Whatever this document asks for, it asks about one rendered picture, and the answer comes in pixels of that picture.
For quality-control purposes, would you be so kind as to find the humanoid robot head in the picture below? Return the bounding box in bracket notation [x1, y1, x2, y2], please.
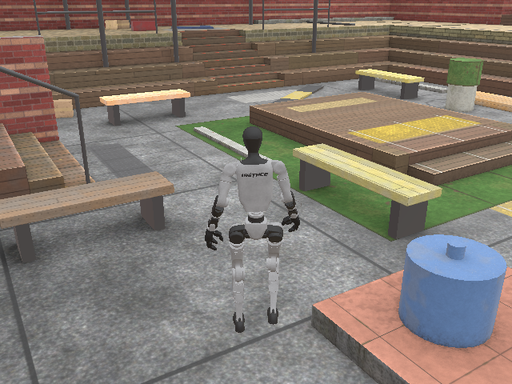
[240, 126, 268, 165]

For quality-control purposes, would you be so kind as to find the right robot upper arm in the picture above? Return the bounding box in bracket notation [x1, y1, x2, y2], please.
[270, 160, 293, 203]

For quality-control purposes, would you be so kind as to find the right robot forearm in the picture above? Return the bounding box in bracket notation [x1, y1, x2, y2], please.
[285, 191, 298, 218]

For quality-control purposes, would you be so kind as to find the left robot forearm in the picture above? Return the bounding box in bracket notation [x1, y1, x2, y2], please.
[206, 195, 224, 231]

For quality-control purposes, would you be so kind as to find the robot right hand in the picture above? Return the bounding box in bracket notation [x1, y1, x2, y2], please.
[282, 216, 300, 232]

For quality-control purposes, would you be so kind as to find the robot left thigh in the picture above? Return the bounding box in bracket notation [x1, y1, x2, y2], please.
[229, 223, 246, 282]

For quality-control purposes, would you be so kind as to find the left robot upper arm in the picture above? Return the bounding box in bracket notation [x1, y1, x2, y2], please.
[216, 162, 238, 208]

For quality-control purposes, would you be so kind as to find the robot left hand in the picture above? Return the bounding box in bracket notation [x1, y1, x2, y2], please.
[205, 229, 223, 250]

